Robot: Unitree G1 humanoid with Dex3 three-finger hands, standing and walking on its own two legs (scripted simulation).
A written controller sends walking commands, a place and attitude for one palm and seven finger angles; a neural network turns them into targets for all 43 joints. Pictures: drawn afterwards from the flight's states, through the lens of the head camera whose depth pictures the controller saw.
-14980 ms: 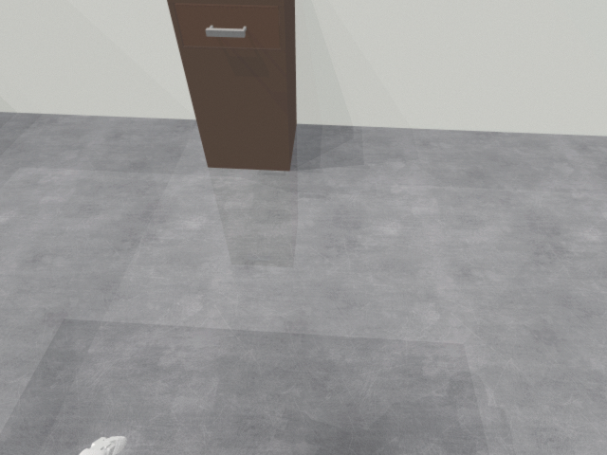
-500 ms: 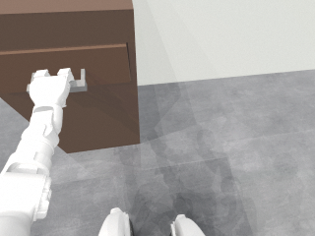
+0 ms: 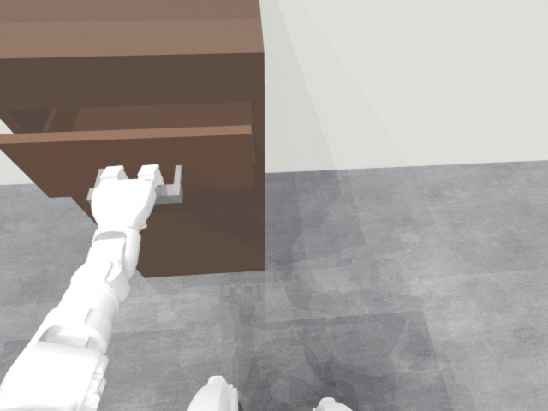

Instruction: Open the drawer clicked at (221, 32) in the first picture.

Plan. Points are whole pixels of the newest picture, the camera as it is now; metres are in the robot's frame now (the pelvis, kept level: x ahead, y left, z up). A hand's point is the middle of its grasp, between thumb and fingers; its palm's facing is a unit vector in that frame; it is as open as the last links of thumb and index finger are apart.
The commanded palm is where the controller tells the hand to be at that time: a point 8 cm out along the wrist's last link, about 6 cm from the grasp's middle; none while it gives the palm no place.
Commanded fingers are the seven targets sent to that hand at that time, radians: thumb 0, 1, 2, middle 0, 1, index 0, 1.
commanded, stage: pull the drawer open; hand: left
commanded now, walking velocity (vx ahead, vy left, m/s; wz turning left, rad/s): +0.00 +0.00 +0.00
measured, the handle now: (138, 184) +0.47 +0.23 +0.00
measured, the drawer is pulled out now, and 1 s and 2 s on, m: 0.07 0.19 0.30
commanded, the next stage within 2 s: none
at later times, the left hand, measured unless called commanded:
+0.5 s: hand (132, 252) +0.36 +0.22 -0.02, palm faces -0.02 -0.05 -1.00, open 5.6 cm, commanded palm +0.33 +0.22 +0.03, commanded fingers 0.00 0.90 0.90 -0.40 -1.35 -0.40 -1.35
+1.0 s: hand (126, 292) +0.30 +0.22 -0.02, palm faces -0.01 -0.07 -1.00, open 5.6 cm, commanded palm +0.26 +0.22 +0.03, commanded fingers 0.00 0.90 0.90 -0.40 -1.35 -0.40 -1.35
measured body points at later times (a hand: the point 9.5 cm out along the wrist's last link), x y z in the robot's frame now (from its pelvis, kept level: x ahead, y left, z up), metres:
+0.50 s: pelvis +0.01 -0.01 +0.01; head +0.08 -0.01 +0.45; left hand +0.36 +0.22 +0.03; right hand +0.09 -0.27 -0.13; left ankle +0.04 +0.11 -0.67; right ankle -0.04 -0.13 -0.67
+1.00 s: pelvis +0.00 -0.01 +0.01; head +0.05 -0.02 +0.45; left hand +0.29 +0.22 +0.03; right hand +0.15 -0.26 -0.11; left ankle +0.04 +0.11 -0.67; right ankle -0.04 -0.13 -0.67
